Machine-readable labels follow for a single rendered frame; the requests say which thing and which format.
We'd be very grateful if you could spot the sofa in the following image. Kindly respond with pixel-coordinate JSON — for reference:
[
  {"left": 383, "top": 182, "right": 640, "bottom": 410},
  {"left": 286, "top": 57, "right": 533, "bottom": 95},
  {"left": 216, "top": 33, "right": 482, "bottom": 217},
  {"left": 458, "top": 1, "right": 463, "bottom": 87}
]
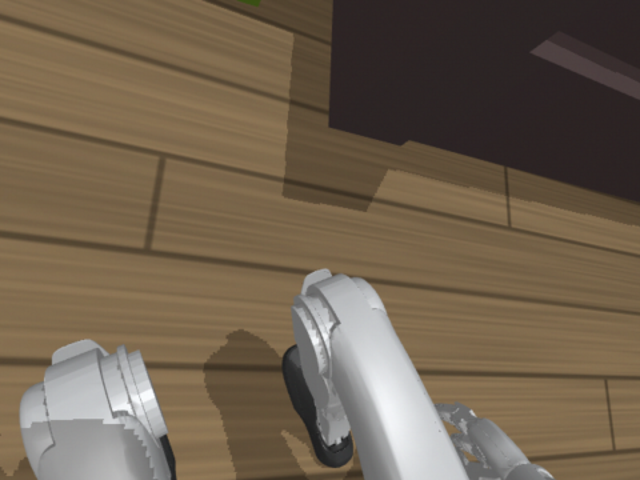
[{"left": 328, "top": 0, "right": 640, "bottom": 203}]

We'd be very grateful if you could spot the right robot foot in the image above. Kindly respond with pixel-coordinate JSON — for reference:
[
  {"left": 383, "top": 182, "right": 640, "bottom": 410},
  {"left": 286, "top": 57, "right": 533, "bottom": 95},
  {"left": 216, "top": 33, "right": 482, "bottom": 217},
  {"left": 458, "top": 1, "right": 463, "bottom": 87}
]
[{"left": 282, "top": 344, "right": 353, "bottom": 468}]

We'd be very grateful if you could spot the right robot arm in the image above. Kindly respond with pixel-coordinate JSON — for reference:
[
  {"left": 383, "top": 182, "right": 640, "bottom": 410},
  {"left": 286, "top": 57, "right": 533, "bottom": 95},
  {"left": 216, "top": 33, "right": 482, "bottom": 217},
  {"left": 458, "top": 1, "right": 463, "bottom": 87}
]
[{"left": 505, "top": 464, "right": 556, "bottom": 480}]

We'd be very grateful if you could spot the right robot hand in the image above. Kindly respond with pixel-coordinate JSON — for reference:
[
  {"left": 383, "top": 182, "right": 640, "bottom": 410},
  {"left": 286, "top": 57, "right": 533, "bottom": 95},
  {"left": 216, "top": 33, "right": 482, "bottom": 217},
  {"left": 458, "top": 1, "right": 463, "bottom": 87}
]
[{"left": 434, "top": 401, "right": 531, "bottom": 480}]

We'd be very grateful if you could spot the left robot foot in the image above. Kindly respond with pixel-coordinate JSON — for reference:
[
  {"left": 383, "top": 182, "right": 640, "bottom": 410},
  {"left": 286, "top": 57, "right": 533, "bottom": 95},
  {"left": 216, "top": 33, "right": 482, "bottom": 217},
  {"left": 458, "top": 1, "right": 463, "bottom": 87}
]
[{"left": 160, "top": 435, "right": 177, "bottom": 480}]

